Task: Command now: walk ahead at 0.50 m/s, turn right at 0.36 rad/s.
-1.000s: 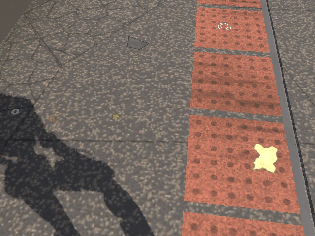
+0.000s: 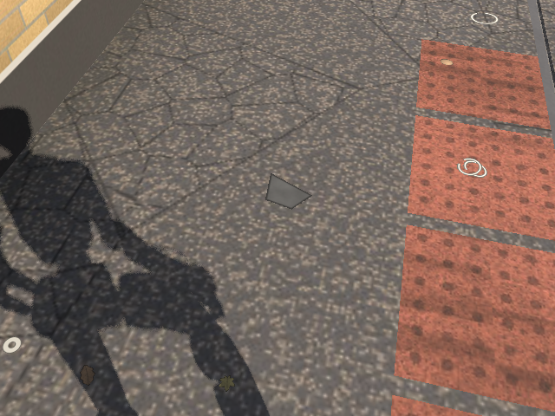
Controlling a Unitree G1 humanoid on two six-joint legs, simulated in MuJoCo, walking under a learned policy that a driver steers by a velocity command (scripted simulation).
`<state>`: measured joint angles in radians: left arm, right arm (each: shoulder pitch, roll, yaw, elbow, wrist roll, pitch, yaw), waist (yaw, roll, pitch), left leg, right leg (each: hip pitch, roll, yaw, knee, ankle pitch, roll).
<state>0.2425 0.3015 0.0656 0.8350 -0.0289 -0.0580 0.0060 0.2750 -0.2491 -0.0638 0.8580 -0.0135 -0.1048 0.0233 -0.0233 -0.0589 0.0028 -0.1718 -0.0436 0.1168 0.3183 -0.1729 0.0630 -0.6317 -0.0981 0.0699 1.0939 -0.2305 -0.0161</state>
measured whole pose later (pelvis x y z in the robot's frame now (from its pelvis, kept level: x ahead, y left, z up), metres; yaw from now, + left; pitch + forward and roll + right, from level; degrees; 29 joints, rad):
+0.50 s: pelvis +0.27 -0.08 -0.01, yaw -17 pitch +2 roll +0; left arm 0.25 0.28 0.07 0.70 -0.01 -0.05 -0.03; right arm 0.18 -0.29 -0.06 0.78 0.00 -0.11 0.00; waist 0.01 0.01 0.05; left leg -0.51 0.08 -0.05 1.17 -0.36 0.00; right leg -0.31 0.11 0.00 0.45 -0.16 -0.11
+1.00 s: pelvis +0.46 -0.09 -0.01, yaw -27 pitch +1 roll +0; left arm 0.21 0.27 0.05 0.71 0.00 0.04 0.03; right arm 0.12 -0.22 -0.02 0.76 -0.02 -0.03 0.01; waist -0.01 -0.02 0.04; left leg -0.40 -0.03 0.01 0.48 -0.11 0.04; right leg -0.38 -0.02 0.07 0.83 -0.47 0.06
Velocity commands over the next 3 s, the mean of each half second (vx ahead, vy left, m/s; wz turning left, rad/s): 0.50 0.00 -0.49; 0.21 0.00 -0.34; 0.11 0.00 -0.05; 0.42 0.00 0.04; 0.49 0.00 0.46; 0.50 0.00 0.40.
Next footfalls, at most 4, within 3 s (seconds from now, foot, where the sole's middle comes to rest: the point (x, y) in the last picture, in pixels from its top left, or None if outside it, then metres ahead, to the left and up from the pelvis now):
0.32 right None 0.33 -0.16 -0.78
0.78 left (295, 368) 0.62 -0.06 -0.78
1.08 right None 0.44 -0.25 -0.78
1.92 right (429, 313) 0.78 -0.43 -0.78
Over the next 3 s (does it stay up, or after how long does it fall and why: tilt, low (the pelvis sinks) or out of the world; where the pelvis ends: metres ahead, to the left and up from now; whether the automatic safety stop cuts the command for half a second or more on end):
stays up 1.26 -0.40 -0.02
